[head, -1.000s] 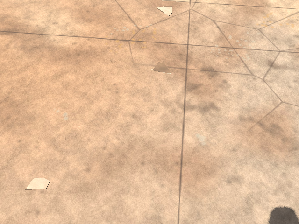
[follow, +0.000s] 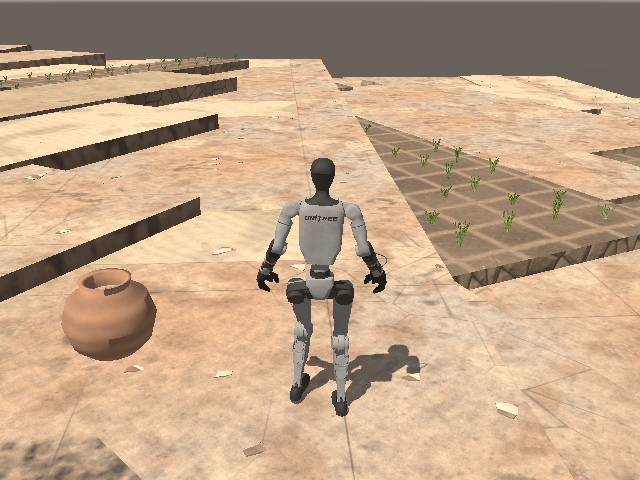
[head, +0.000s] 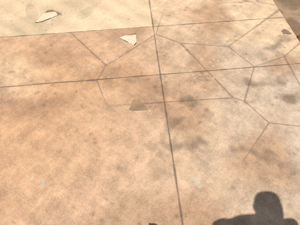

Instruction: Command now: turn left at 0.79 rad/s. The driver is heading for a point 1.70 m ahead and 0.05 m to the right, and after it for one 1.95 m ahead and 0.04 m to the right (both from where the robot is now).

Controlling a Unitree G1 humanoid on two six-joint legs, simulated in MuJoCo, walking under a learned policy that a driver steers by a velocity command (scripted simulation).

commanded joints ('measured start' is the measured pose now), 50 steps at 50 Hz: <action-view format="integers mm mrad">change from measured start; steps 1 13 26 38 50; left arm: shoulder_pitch -147 -16 105 95 -16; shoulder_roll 93 195 128 105 115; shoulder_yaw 19 34 21 31 -8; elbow -118 -58 13 -139 -180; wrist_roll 10 -34 -56 -47 -13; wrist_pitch -24 14 63 91 4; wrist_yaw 19 -2 19 -38 16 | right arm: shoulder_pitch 58 -87 -147 -162 -79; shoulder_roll -163 -50 -57 -123 -53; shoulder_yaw -55 24 21 -22 3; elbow -45 -146 -93 -33 27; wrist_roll -13 -24 -61 -12 -31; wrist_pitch -11 -11 -41 -48 -35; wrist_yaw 2 32 -12 17 6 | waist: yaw -41 63 45 69 11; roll -136 -192 122 62 -124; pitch -69 -73 -70 -105 -171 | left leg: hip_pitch -158 -31 279 307 -107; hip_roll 76 158 437 508 191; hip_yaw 66 271 218 397 218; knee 378 78 -419 -265 400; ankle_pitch -57 -9 527 407 108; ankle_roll -36 -73 248 147 -59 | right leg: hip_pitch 75 138 -350 -113 97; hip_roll -336 -335 -130 -135 -277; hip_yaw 188 -10 -69 -197 99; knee -118 -62 774 205 -89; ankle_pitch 344 602 -236 -44 473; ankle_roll -137 -204 156 24 -181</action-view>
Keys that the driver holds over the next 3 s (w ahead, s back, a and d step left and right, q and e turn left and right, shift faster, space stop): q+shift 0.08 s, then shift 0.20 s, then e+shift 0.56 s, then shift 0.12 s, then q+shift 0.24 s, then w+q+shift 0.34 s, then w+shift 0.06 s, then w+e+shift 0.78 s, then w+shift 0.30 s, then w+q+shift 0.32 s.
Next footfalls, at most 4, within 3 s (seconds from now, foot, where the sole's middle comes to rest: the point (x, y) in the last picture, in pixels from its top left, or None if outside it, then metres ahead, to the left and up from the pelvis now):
0.36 left None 0.03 0.17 -0.78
0.78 right None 0.04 -0.09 -0.78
1.50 left None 0.18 0.17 -0.78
1.96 right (130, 182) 0.66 0.14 -0.78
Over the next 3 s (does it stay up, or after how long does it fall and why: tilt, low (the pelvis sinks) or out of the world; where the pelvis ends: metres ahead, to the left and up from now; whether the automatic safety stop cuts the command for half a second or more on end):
stays up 1.41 -0.05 0.00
